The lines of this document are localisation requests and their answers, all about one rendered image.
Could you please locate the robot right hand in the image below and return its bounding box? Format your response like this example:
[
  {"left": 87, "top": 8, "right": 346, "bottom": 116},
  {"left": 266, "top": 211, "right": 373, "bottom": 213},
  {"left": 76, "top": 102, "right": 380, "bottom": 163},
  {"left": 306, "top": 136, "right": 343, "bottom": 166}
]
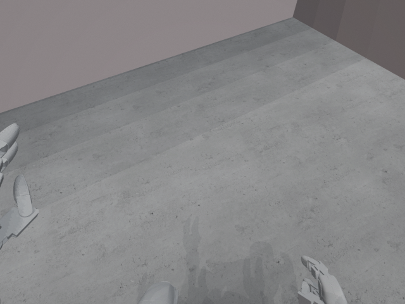
[{"left": 297, "top": 255, "right": 347, "bottom": 304}]

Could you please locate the left robot thigh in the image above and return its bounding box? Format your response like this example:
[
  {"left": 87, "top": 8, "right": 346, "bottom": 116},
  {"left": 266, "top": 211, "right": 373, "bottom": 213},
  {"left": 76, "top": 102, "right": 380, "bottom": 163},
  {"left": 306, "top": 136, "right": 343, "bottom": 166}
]
[{"left": 138, "top": 282, "right": 179, "bottom": 304}]

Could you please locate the robot left hand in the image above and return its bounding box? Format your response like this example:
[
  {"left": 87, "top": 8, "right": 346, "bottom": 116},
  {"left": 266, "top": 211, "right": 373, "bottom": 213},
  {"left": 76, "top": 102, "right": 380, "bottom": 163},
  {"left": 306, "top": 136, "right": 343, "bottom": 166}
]
[{"left": 0, "top": 123, "right": 39, "bottom": 249}]

